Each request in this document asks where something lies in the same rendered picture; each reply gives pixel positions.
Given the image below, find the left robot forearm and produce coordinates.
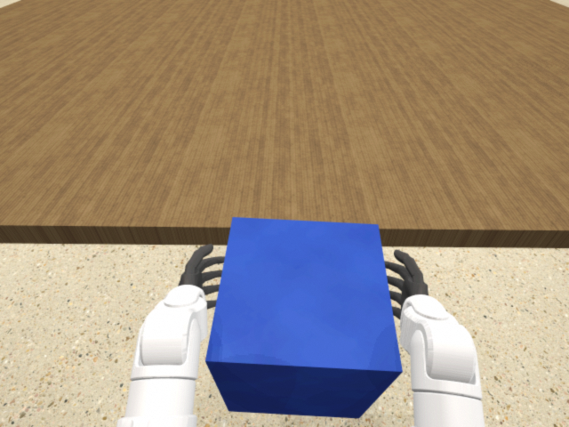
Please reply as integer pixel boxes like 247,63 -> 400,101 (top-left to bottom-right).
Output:
116,285 -> 208,427

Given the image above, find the carton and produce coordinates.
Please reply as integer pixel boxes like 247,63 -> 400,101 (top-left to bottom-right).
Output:
205,217 -> 403,418

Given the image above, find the right robot hand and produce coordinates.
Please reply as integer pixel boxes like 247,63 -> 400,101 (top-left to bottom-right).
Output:
384,250 -> 429,319

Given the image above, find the left robot hand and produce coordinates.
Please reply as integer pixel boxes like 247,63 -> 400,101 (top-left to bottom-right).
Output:
178,244 -> 225,309

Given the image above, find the right robot forearm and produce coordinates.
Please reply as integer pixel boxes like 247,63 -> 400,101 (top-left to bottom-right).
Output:
400,294 -> 485,427

